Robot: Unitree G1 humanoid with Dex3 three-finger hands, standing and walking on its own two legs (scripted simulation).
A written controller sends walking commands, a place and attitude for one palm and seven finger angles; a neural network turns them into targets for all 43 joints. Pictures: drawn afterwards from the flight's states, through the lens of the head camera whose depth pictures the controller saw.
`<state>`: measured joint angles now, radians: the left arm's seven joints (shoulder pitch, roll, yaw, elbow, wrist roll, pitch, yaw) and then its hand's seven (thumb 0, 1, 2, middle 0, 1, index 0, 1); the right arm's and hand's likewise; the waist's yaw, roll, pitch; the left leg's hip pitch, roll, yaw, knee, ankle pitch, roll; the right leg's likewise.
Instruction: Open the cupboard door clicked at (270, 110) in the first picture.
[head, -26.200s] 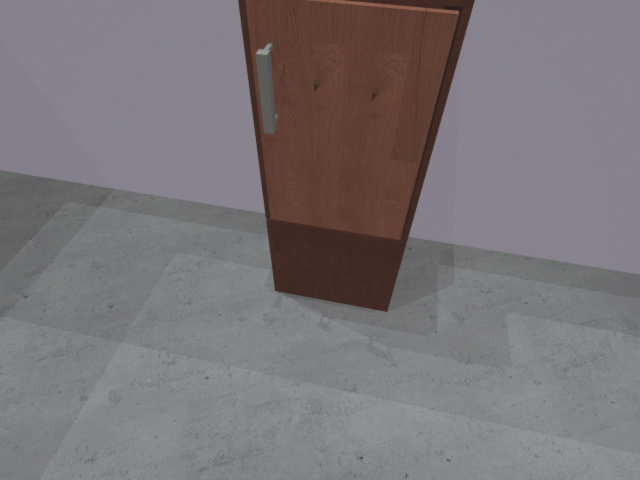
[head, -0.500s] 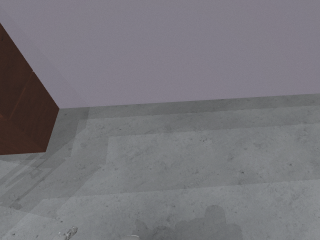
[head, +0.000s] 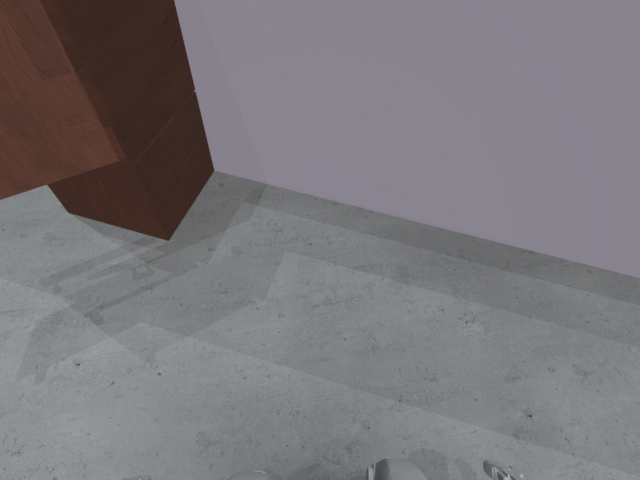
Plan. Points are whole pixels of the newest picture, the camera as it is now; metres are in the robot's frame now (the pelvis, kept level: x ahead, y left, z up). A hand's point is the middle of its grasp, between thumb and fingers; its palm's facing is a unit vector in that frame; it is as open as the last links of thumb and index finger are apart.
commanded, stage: turn to face it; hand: left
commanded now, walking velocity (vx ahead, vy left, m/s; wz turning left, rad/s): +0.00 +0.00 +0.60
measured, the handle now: out of the picture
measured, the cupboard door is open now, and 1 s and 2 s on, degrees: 48 48 48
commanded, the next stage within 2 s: take the last steps up to it in 0.94 s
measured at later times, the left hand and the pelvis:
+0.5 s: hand out of the picture +0.01 +0.17 -0.17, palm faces +0.33 -0.92 -0.22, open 7.4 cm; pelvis +0.01 -0.03 +0.00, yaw +19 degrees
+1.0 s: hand out of the picture -0.01 +0.14 -0.15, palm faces +0.52 -0.81 -0.26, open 7.4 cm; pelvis +0.04 -0.06 +0.01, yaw +31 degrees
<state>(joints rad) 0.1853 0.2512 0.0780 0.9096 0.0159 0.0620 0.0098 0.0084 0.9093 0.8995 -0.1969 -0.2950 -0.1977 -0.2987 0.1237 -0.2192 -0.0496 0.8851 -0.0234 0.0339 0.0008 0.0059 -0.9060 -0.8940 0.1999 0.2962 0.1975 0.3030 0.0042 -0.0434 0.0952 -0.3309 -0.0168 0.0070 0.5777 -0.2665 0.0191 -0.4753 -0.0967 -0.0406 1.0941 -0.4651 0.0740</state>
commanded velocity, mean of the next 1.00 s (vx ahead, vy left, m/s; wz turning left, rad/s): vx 0.00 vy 0.00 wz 0.45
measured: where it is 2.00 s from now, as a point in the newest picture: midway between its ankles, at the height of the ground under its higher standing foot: outside the picture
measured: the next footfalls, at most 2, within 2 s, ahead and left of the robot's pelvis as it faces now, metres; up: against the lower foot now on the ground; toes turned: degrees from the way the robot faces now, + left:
right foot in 0.18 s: +0.05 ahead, -0.16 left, +0.00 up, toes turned +4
left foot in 0.52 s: +0.02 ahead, +0.09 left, +0.00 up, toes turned +24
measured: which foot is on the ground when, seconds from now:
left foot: down 0.00-0.18, up 0.20-0.50, down 0.52-0.84, up 0.86-1.00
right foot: up 0.00-0.16, down 0.18-0.52, up 0.54-0.82, down 0.84-1.00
